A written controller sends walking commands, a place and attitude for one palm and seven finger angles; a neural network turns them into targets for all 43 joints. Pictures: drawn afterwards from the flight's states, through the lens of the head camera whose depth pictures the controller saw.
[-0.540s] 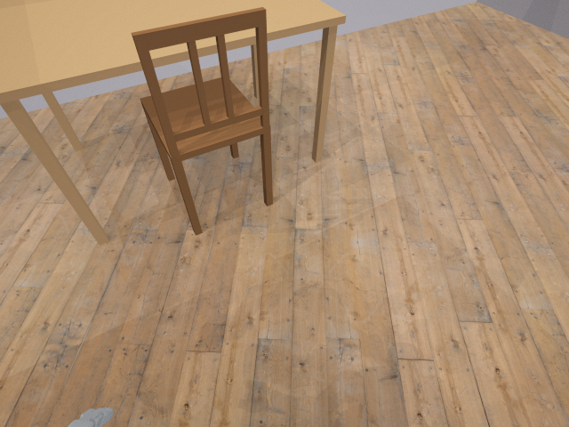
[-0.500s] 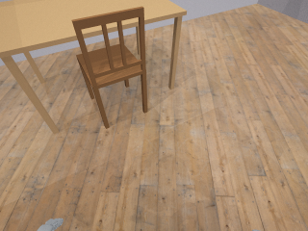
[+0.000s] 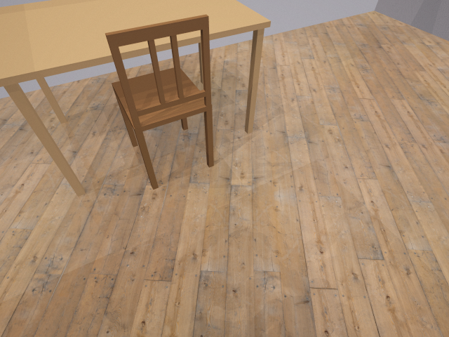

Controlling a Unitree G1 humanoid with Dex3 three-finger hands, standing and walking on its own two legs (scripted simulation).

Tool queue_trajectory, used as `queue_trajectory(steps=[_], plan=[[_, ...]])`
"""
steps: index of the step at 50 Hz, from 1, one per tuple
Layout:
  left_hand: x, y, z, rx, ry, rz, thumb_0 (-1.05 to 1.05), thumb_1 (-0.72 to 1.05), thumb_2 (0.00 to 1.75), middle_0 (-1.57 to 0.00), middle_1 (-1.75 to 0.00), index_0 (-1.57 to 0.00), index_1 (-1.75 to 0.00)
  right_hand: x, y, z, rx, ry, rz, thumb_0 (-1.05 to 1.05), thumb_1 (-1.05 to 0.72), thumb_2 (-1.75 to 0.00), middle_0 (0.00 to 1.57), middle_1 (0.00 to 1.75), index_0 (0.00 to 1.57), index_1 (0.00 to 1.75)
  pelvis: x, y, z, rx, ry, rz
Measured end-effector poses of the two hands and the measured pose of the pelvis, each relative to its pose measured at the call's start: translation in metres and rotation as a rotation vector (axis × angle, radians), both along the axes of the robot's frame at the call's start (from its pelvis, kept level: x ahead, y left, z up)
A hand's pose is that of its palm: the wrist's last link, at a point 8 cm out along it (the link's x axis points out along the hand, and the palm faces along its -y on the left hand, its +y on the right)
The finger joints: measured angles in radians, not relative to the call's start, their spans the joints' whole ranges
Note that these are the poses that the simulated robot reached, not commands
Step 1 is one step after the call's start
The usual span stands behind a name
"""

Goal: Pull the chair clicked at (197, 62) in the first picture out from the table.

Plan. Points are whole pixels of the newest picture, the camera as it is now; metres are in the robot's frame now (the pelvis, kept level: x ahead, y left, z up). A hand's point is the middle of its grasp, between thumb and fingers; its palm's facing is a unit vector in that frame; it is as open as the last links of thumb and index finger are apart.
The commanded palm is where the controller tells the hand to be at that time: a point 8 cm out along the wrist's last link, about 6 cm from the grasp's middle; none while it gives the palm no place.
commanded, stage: stand and wait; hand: left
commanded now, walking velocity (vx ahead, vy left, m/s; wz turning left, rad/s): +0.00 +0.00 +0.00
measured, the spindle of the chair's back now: (157, 73) +1.05 +0.35 -0.10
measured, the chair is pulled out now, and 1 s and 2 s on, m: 0.00 0.00 0.00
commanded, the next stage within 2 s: look at it before walking up in 0.52 s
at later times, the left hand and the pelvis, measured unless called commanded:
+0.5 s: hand out of the picture +0.05 +0.24 -0.15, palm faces -0.03 -0.94 -0.33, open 7.4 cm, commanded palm none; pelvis -0.03 -0.01 +0.00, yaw +0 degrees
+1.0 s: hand out of the picture +0.04 +0.24 -0.15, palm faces -0.03 -0.94 -0.33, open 7.4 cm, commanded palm none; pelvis -0.03 +0.00 +0.00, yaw +0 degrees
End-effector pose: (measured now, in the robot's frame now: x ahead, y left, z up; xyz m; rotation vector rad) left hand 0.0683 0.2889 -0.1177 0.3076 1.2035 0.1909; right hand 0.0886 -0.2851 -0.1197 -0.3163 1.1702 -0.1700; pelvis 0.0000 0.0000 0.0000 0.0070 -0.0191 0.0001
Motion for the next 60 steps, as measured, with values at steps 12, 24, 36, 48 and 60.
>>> queue_trajectory(steps=[12,24,36,48,60], plan=[[-0.020,-0.001,0.002,0.007,0.022,0.008,0.01,0.90,0.90,-0.21,-0.30,-0.21,-0.30,-0.037,-0.008,-0.003,0.001,0.058,-0.024,0.01,-0.91,-0.90,0.20,0.30,0.20,0.30,-0.014,-0.004,0.002,0.000,-0.013,-0.001],[-0.022,-0.006,0.004,-0.003,0.000,-0.007,0.01,0.90,0.90,-0.21,-0.30,-0.21,-0.30,-0.049,-0.006,-0.003,0.012,0.052,-0.027,0.00,-0.91,-0.90,0.20,0.30,0.20,0.30,-0.025,-0.005,0.003,0.000,-0.013,-0.004],[-0.030,-0.007,0.001,-0.009,0.014,-0.007,0.01,0.90,0.90,-0.21,-0.30,-0.21,-0.30,-0.056,-0.005,-0.003,0.014,0.063,-0.032,0.00,-0.91,-0.90,0.20,0.30,0.20,0.30,-0.028,-0.005,0.003,-0.001,-0.010,-0.006],[-0.034,-0.004,0.001,-0.006,0.023,-0.002,0.01,0.90,0.90,-0.21,-0.30,-0.21,-0.30,-0.055,-0.004,-0.002,0.010,0.061,-0.031,0.00,-0.91,-0.90,0.20,0.30,0.20,0.30,-0.028,-0.003,0.004,-0.002,-0.014,-0.006],[-0.033,-0.001,0.002,-0.004,0.013,-0.002,0.01,0.90,0.90,-0.20,-0.30,-0.21,-0.30,-0.049,-0.003,0.001,0.007,0.044,-0.023,0.00,-0.91,-0.90,0.20,0.30,0.20,0.30,-0.029,-0.001,0.004,-0.002,-0.015,-0.004]])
